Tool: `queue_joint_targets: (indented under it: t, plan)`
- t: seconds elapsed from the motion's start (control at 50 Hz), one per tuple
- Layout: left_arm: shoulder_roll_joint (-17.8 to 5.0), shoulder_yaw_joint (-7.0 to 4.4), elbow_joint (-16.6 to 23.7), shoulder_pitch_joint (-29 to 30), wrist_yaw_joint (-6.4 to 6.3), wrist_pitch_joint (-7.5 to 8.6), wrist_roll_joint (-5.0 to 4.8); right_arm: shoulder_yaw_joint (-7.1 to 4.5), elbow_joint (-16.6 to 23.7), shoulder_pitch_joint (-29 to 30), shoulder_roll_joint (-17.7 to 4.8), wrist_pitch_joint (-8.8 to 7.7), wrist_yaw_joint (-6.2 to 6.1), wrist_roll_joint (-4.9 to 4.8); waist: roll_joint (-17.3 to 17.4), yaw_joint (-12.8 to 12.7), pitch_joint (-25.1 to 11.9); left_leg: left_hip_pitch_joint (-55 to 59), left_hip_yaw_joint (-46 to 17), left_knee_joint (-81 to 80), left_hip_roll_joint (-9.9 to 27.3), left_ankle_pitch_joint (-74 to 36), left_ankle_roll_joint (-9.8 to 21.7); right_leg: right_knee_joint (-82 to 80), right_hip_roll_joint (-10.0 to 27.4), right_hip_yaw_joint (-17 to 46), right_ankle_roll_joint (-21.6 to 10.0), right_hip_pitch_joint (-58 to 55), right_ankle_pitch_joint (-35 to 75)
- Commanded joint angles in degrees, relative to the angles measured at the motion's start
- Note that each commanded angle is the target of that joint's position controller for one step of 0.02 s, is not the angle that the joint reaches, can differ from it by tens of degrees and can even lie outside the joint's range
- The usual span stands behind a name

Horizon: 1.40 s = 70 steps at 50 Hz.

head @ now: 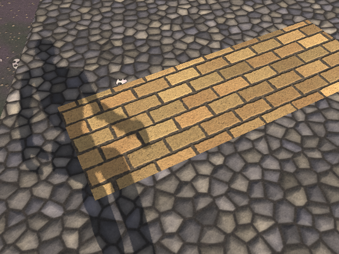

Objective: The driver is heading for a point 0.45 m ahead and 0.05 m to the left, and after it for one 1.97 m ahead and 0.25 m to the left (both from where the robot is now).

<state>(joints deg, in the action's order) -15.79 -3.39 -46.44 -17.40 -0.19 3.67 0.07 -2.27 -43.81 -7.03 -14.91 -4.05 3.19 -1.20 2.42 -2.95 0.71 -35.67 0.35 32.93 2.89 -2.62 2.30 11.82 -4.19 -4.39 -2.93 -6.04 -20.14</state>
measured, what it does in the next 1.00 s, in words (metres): walks ahead: left foot, then right foot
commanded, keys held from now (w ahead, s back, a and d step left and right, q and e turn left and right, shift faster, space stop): w+q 0.26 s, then w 0.74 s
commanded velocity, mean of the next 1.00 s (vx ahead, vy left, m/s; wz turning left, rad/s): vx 0.50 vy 0.00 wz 0.24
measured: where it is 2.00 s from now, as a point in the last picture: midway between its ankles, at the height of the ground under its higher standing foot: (151, 115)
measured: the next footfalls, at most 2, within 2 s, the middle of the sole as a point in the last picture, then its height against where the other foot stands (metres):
left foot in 0.06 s outside the picture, level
right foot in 0.54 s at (202, 241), level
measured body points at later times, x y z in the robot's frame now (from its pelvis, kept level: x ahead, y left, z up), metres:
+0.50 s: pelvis +0.30 +0.03 +0.01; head +0.33 +0.04 +0.45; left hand +0.46 +0.30 -0.08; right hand +0.41 -0.24 -0.11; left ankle +0.18 +0.11 -0.73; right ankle +0.49 -0.07 -0.71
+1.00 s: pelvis +0.57 +0.08 +0.01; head +0.60 +0.08 +0.46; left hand +0.48 +0.35 -0.12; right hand +0.85 -0.08 -0.07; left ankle +0.69 +0.25 -0.70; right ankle +0.49 -0.06 -0.73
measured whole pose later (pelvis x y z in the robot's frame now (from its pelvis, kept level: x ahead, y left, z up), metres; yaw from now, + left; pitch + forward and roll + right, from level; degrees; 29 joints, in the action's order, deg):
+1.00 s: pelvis +0.57 +0.08 +0.01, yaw +15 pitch +2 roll -2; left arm -16.3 -2.9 -48.9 -22.6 0.4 3.8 -1.2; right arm -1.8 -38.4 -3.1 -14.7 -4.1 1.9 -0.8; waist 2.1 -5.9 0.7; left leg -33.4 -1.6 31.5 3.4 0.1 0.6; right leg 14.5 -2.4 -0.3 -1.3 -0.6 -17.5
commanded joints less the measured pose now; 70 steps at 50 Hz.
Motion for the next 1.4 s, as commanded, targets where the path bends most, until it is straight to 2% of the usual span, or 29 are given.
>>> queue_joint_targets:
  t: [0.02, 0.06, 0.08, 0.1, 0.12, 0.14, 0.16, 0.18, 0.26, 0.34, 0.48, 0.54, 0.56, 0.58, 0.6, 0.62, 0.66, 0.7, 0.84, 0.98, 1.02, 1.06, 1.08, 1.1, 1.12, 1.14, 1.18, 1.26, 1.4]
  plan:
    - [-10.71, -2.85, 2.14, 0.16, -1.18, -0.76, -0.28, -1.90, 5.91, 3.33, -6.55, -0.87, 0.74, 0.30, -7.61, 1.48, -0.61, 1.45, 3.66, 0.10, -3.49, 8.59, 2.99, 9.54, 18.09, 0.88, -4.73, -3.32, 58.94]
    - [-10.93, -2.60, 2.86, 1.76, -2.03, -1.55, -0.33, -4.46, 3.16, -10.76, -11.35, -0.45, -0.05, 0.36, -6.26, 9.34, -8.68, 22.52, 3.41, -2.98, -6.41, 6.40, 6.53, 30.36, 14.97, -2.28, -1.60, 4.18, 63.45]
    - [-7.43, -1.30, 4.88, -2.02, -1.99, -0.62, 0.75, -6.19, 2.51, -18.45, -17.25, -0.05, -1.04, 0.66, 3.56, 9.94, -16.48, 44.59, -17.33, -2.33, 6.47, 5.74, 13.91, 51.76, 9.57, -3.14, 1.64, 24.20, 40.54]
    - [-2.75, 0.56, 5.27, -4.23, -0.75, 1.23, 1.39, -5.54, 3.00, -17.61, -16.18, -0.32, -1.01, -0.38, 12.23, 7.02, -22.65, 58.40, -45.63, -11.23, 16.23, 12.62, 22.56, 67.83, -2.06, 5.12, 4.32, 42.99, -10.93]
    - [-7.49, -0.44, 6.13, 0.24, 0.56, 3.26, -0.71, -4.47, 3.08, -17.66, -12.54, -0.18, -1.17, -0.18, 6.77, 9.93, -20.77, 58.07, -43.04, -14.14, 14.83, 19.66, 19.75, 70.58, 2.10, 12.70, 2.64, 49.48, -9.86]
    - [-8.15, -0.34, 7.91, 4.98, 1.09, 4.30, -2.23, -4.01, 3.76, -15.11, -10.75, -0.12, -1.45, 0.15, 2.97, 9.60, -13.28, 50.66, -35.11, -14.97, 12.99, 19.46, 17.24, 67.59, 4.86, 11.59, 1.63, 51.23, -5.59]
    - [-7.60, -0.26, 8.55, 7.17, 0.94, 4.78, -1.36, -3.72, 4.41, -11.54, -10.07, -0.10, -1.47, 0.36, -2.73, 7.15, -6.92, 40.79, -29.69, -16.31, 10.85, 14.37, 15.85, 61.30, 7.05, 10.55, 1.53, 49.98, -2.33]
    - [-8.33, -0.87, 8.47, 7.51, 0.50, 4.45, 0.06, -3.13, 5.25, -8.78, -8.38, -0.18, -1.65, 0.65, -3.34, 5.16, -4.55, 34.31, -25.85, -17.49, 9.04, 8.71, 14.99, 56.28, 8.82, 10.22, 2.00, 46.36, -0.25]
    - [-6.21, -0.69, 8.72, 4.93, -0.07, 2.18, 0.96, -3.35, 6.64, -6.74, -9.56, -0.09, -2.63, 0.78, -0.03, 1.96, -2.07, 22.38, -19.12, -20.55, 5.59, -2.36, 15.54, 46.34, 9.46, 8.13, 5.66, 40.75, 3.56]
    - [-3.35, 0.57, 9.81, 12.01, 0.11, 2.17, 0.84, -3.36, 5.05, -9.36, -9.95, 0.18, -3.56, 0.29, 1.43, 5.26, -1.39, 19.09, -11.44, -20.18, 1.50, -1.26, 11.42, 28.49, 7.81, 6.19, 7.18, 36.15, 21.63]
    - [-5.85, -0.22, 12.08, 18.49, 1.70, 3.63, -0.22, -3.31, 1.95, -14.88, -10.53, 0.98, -3.55, 0.27, 2.94, 7.77, 0.06, 31.05, -18.27, -14.24, 7.46, 2.62, 9.36, 16.77, 6.00, 7.01, 3.22, 36.51, 20.80]
    - [-8.82, -1.90, 9.34, 7.18, 1.37, 4.13, 0.23, -2.89, 2.30, -12.92, -9.36, 1.43, -3.58, 0.54, 3.00, 1.38, -5.41, 31.32, -15.92, -1.99, 4.18, -12.76, 6.46, 13.92, 5.36, 5.60, -1.14, 20.82, 19.05]
    - [-11.97, -2.72, 8.23, -2.35, 1.05, 4.19, 0.88, -1.84, 3.67, -12.48, -7.15, 1.36, -3.62, 1.39, -1.77, -2.67, -13.80, 23.79, -12.23, 13.23, 0.46, -4.81, 4.24, 15.71, 13.95, 14.84, -5.23, 5.82, 20.74]
    - [-16.25, -4.15, 5.78, -8.06, 1.36, 3.38, 0.67, -0.66, 3.87, -20.84, -3.12, 0.41, -3.51, 0.26, -18.94, -0.48, -20.73, 2.35, -6.53, 33.43, -8.43, 23.71, -0.30, 11.97, 25.12, 39.34, -14.79, -13.72, 9.05]
    - [-11.06, -2.84, 5.43, -8.89, 1.67, 3.11, -0.97, -1.09, 3.30, -18.93, -6.92, -0.10, -3.37, -0.13, -16.53, -2.12, -18.48, -6.33, -10.33, 39.98, -6.67, 35.02, -0.47, 6.51, 26.34, 47.78, -14.36, -13.88, -3.55]
    - [-8.36, -1.95, 5.97, -5.34, 1.45, 2.83, -0.91, -1.96, 4.53, -12.63, -9.91, -0.35, -3.18, -0.65, -10.72, -2.88, -9.98, -9.56, -9.96, 41.88, -3.91, 30.51, -0.23, 5.40, 24.34, 40.29, -11.85, -7.17, -4.95]
    - [-6.74, -1.10, 6.61, 0.24, 1.42, 2.25, 0.22, -1.84, 6.30, -6.37, -8.63, -0.69, -3.10, 0.63, -4.79, -0.58, -2.11, -7.79, -6.41, 36.28, 0.29, 23.12, -0.45, 2.98, 19.97, 29.70, -10.42, 5.64, 6.45]
    - [-5.38, -0.52, 6.49, 1.81, 1.50, 2.48, 0.50, -1.92, 5.86, -8.21, -7.11, -0.34, -2.90, 0.73, -7.54, 1.96, -1.85, -2.66, -5.68, 31.65, 2.22, 20.32, -1.00, 0.80, 16.97, 24.12, -9.86, 10.86, 14.43]
    - [-8.91, -1.46, 3.56, -0.58, 0.70, 1.96, -0.70, -0.55, 7.57, -0.09, -3.33, -0.18, -2.63, 1.04, -6.42, 0.48, 0.08, -1.08, -2.48, 10.16, 2.73, 5.46, -3.32, -3.35, 14.71, 12.91, -9.56, 13.95, 23.51]
    - [-10.37, -1.83, -0.35, -5.76, 0.32, 0.37, -1.52, -0.79, 10.57, 9.01, -4.35, -1.20, -1.03, 0.17, -6.90, -1.69, 2.48, 1.64, -1.66, -2.29, 0.21, 2.87, -1.10, 0.15, 17.79, 12.34, -7.46, 7.09, 23.78]
    - [-11.27, -2.16, -0.76, -4.96, 0.01, -0.23, -1.50, -1.35, 10.14, 6.52, -5.68, -1.43, -0.82, 0.35, -7.49, 0.49, 1.12, 6.21, -0.69, -4.19, -0.94, 6.39, 0.55, 3.96, 18.37, 12.14, -6.27, 4.93, 30.77]
    - [-10.04, -1.58, -0.46, -3.82, -0.27, -0.60, -1.22, -3.48, 6.33, -6.61, -9.64, -1.39, -1.50, 0.90, -6.00, 7.16, -7.36, 26.14, 0.61, -5.75, -2.03, 5.19, 3.67, 19.63, 13.91, 7.99, -3.54, 9.14, 41.86]
    - [-6.70, -0.16, 1.21, -4.06, -0.44, -0.42, 0.49, -4.61, 4.66, -17.20, -14.08, -1.09, -2.16, 1.50, 1.71, 10.64, -16.50, 43.25, -12.56, -3.90, 9.53, 2.74, 7.64, 38.28, 10.00, 5.08, -1.24, 20.76, 24.92]
    - [-1.27, 1.38, 1.60, -11.29, 0.01, 0.76, -0.25, -5.02, 3.59, -18.32, -16.88, -0.79, -1.71, 1.40, 16.75, 6.57, -21.97, 58.03, -38.25, -11.09, 19.44, 16.34, 16.04, 55.02, 0.74, 6.48, 1.61, 41.74, -11.73]
    - [-7.51, 0.06, 0.93, -7.43, 0.41, 1.66, -1.32, -3.65, 4.08, -17.62, -11.36, -0.68, -1.65, 0.59, 9.53, 8.85, -18.15, 55.39, -39.74, -14.68, 18.03, 25.15, 14.32, 60.73, 3.97, 11.76, 1.20, 48.33, -12.89]
    - [-9.55, -0.61, 2.60, -1.94, 0.73, 2.23, -2.21, -2.95, 4.37, -13.88, -9.68, -0.72, -1.79, 0.51, 6.17, 8.39, -10.38, 48.22, -31.81, -15.85, 16.25, 23.62, 12.28, 60.70, 6.50, 10.40, 0.66, 51.01, -7.39]
    - [-8.27, -0.67, 3.20, 1.97, 0.41, 2.19, -0.92, -2.28, 4.87, -7.87, -7.68, -0.78, -1.55, 1.39, 0.76, 5.26, -3.49, 34.92, -22.20, -18.84, 12.10, 12.03, 11.23, 55.35, 10.39, 8.58, 1.42, 47.25, 0.77]
    - [-5.02, -0.34, 2.37, -0.10, 0.25, 0.15, -0.73, -2.27, 3.47, -6.46, -7.24, -2.00, -1.60, 1.35, 2.34, 1.76, -2.16, 26.80, -13.42, -23.94, 9.97, 2.94, 12.04, 49.66, 12.22, 8.30, 3.28, 42.23, 6.11]
    - [-3.27, 0.24, 5.13, 10.86, 1.25, 0.13, -1.11, -2.83, -0.30, -9.71, -9.53, -2.02, -2.91, 1.72, 0.45, 5.52, 1.67, 28.73, -0.52, -26.86, 8.58, -0.37, 8.57, 30.19, 10.29, 7.80, 3.26, 43.82, 25.56]
Keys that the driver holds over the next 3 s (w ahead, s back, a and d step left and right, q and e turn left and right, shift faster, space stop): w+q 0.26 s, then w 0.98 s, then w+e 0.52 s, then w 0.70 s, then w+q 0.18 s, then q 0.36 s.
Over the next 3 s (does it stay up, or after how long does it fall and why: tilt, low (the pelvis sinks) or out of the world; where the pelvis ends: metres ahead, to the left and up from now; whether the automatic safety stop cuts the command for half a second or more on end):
stays up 1.59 0.13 0.01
